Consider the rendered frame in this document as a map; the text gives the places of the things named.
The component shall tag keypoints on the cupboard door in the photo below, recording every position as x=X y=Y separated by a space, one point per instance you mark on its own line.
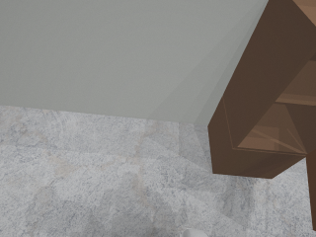
x=311 y=177

